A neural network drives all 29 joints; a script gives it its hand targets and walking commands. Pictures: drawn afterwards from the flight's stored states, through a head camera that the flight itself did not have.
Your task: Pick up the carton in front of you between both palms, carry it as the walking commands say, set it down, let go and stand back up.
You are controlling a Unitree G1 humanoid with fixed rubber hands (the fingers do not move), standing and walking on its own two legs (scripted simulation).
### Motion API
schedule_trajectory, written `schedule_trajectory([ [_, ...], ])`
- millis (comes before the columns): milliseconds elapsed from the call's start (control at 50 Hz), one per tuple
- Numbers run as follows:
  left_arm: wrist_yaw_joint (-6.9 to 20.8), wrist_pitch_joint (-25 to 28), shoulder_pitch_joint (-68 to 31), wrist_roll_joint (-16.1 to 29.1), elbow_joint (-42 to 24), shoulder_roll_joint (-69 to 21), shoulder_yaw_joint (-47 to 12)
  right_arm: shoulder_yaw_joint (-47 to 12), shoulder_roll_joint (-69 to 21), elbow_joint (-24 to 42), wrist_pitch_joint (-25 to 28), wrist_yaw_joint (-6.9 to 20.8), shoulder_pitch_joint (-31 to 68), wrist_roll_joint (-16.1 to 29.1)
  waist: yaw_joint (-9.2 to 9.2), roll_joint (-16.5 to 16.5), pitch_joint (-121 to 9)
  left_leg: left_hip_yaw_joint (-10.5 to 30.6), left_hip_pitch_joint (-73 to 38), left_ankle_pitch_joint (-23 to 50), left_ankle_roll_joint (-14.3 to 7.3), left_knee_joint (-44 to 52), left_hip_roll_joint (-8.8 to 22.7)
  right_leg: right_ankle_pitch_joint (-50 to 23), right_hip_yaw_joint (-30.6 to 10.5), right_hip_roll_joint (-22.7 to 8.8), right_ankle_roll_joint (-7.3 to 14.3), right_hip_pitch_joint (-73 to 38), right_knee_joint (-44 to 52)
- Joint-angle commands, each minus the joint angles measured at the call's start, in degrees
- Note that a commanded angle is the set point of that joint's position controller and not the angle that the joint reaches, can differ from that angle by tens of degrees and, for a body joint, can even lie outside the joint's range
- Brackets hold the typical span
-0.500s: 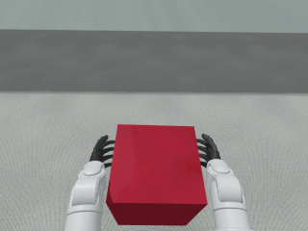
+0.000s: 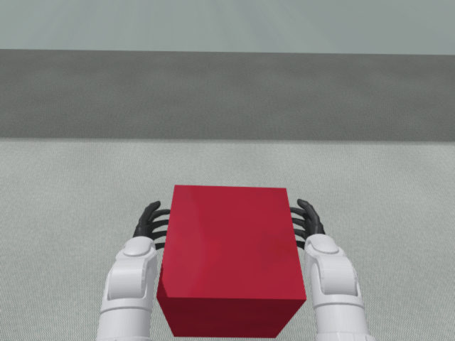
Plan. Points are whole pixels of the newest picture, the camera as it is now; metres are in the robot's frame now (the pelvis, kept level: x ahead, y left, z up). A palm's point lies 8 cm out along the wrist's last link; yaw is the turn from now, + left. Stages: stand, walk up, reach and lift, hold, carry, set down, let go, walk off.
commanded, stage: carry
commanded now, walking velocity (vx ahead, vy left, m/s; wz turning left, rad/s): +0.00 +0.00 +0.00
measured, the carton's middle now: (227, 265) +0.28 +0.00 -0.04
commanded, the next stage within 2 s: hold in 0.42 s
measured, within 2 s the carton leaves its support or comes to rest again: neither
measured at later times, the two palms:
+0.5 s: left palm (136, 250) +0.27 +0.16 +0.04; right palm (308, 245) +0.28 -0.14 +0.04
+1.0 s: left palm (138, 266) +0.24 +0.15 +0.05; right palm (313, 238) +0.29 -0.15 +0.05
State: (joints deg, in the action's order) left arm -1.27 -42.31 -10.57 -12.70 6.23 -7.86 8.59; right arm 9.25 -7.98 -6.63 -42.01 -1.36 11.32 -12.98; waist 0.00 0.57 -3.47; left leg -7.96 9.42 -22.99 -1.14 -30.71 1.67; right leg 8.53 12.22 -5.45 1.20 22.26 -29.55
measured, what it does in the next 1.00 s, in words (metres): shifts its weight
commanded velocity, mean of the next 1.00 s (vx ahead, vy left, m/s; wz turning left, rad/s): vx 0.00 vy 0.00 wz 0.00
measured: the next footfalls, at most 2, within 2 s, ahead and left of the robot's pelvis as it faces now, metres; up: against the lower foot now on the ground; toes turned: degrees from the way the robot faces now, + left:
none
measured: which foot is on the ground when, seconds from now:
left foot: down 0.00-1.00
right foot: down 0.00-1.00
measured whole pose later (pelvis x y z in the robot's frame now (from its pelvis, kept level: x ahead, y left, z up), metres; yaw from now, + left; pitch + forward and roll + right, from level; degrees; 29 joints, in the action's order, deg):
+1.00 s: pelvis -0.02 -0.05 +0.01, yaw +10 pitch -6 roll +0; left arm 1.1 -37.6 -15.8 -15.7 17.4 -8.9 13.3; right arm 12.3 -8.7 -12.3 -40.5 -0.9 14.8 -17.0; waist -0.2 3.4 2.5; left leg 6.5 0.8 -15.2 1.3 -22.0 0.4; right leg 4.6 -2.1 1.0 -0.1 9.2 -20.0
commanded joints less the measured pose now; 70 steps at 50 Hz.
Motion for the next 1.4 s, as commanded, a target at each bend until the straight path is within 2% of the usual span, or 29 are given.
schedule_trajectory([
  [0,12.57,2.01,-24.88,13.86,-3.98,-49.71,-32.10,-32.63,-50.35,2.73,1.47,12.78,22.83,13.86,-0.05,-0.10,-13.96,5.00,3.68,17.68,-0.67,5.78,6.77,-12.61,-6.12,-4.81,0.42,-13.36,1.20],
  [400,12.70,1.99,-25.22,13.78,-3.43,-50.02,-31.82,-32.22,-50.63,2.19,1.50,12.91,23.17,13.80,-0.03,-0.01,-14.09,4.96,3.95,19.03,-0.90,5.37,6.82,-12.35,-5.74,-4.81,-0.03,-12.72,0.96],
  [420,12.50,3.20,-19.53,13.17,0.09,-51.55,-29.49,-31.51,-50.09,3.68,1.78,12.40,17.13,14.40,-0.75,7.09,-6.56,16.88,11.24,36.80,-0.68,11.58,-2.29,-22.89,-14.77,11.31,1.12,-32.89,1.61],
  [440,11.58,5.28,-18.87,11.51,-1.28,-48.28,-28.41,-31.51,-48.02,6.91,2.84,12.08,18.33,13.38,0.40,6.25,-9.02,16.85,9.24,40.98,-0.21,10.84,-2.07,-26.51,-16.41,10.00,0.86,-34.42,2.59],
  [460,10.88,5.84,-19.28,10.33,-1.26,-46.80,-27.56,-30.95,-48.02,6.62,3.12,12.27,19.89,12.96,1.35,3.59,-9.27,16.86,3.43,45.45,0.54,10.25,-2.62,-27.73,-16.48,10.27,0.15,-31.59,3.75],
  [480,10.42,6.27,-19.52,9.59,-0.60,-46.40,-26.82,-31.66,-47.81,6.31,3.45,12.39,20.56,13.04,1.91,2.83,-11.12,16.15,0.17,45.81,1.13,10.42,-3.46,-28.81,-16.62,10.59,-0.67,-31.65,4.40],
  [500,10.19,6.65,-20.08,9.11,0.19,-47.00,-26.29,-32.63,-47.78,5.83,3.80,12.59,21.13,13.49,1.86,3.77,-11.42,15.45,0.32,39.46,1.28,11.81,-4.11,-25.61,-16.82,10.73,-1.16,-32.43,5.02],
  [520,10.30,6.98,-20.94,9.50,0.25,-47.49,-26.80,-33.02,-47.99,5.19,4.08,12.78,21.34,13.65,1.43,2.25,-10.15,14.99,-0.15,37.58,1.17,12.22,-4.23,-23.12,-16.18,11.57,-1.30,-31.26,5.66],
  [580,11.38,6.95,-24.44,11.10,-0.08,-49.01,-29.36,-32.25,-49.19,3.52,4.62,12.81,21.12,12.50,-0.12,2.15,-10.75,14.64,-3.90,35.23,1.80,12.89,-5.05,-18.32,-15.18,12.59,-1.83,-27.64,7.02],
  [620,12.54,6.56,-27.69,12.83,-0.07,-50.04,-31.27,-31.11,-50.15,1.38,4.59,12.60,20.97,11.65,-1.68,2.70,-10.08,14.23,-1.98,30.85,2.45,13.74,-5.00,-14.28,-14.69,13.15,-1.35,-27.85,7.38],
  [660,13.51,6.30,-29.37,13.31,0.97,-50.23,-31.14,-29.50,-50.79,-0.65,4.43,12.52,20.93,10.62,-2.42,2.62,-8.17,13.95,1.06,25.68,2.37,14.31,-5.26,-12.06,-14.62,13.06,-1.05,-28.76,7.65],
  [740,14.77,5.99,-30.26,12.64,4.38,-50.87,-28.98,-28.66,-52.53,-3.35,3.81,13.08,22.86,10.17,-1.68,2.15,-5.58,13.53,6.71,17.32,1.51,15.85,-5.65,-9.48,-14.19,12.62,-1.30,-31.89,8.00],
  [900,16.12,6.69,-31.50,10.72,8.34,-53.19,-25.12,-30.28,-55.62,-4.53,3.45,15.47,27.97,11.10,0.72,-0.60,-6.63,12.82,10.26,8.06,-0.79,16.62,-6.43,-4.65,-15.31,10.86,-2.24,-36.05,9.45],
  [1120,17.56,7.32,-35.88,10.03,10.88,-53.52,-22.54,-28.42,-57.09,-8.19,2.70,16.87,30.79,10.92,0.22,-2.08,-7.55,12.76,11.04,4.73,-1.65,15.39,-6.83,3.59,-17.59,8.83,-3.03,-36.39,11.51],
  [1180,18.24,7.94,-39.67,8.44,14.09,-52.01,-19.67,-25.08,-57.45,-11.78,2.91,16.76,33.66,9.88,-0.14,-2.16,-6.26,12.58,12.42,2.52,-1.73,14.21,-6.84,8.14,-18.08,8.33,-3.31,-35.34,11.56],
  [1260,18.72,10.32,-46.19,4.29,21.83,-49.66,-13.15,-16.57,-56.12,-20.27,4.88,16.30,39.15,6.11,-1.27,-1.97,-4.10,12.22,15.19,-0.31,-1.75,11.38,-6.92,12.71,-18.01,8.23,-3.29,-32.32,10.30],
  [1380,14.84,15.41,-48.61,-5.07,30.73,-41.53,0.56,-1.96,-45.66,-28.11,10.23,12.66,42.74,-2.40,-1.94,-0.58,-0.60,11.60,23.26,-1.22,-1.27,5.23,-7.63,10.43,-16.17,9.32,-2.34,-24.47,3.70],
])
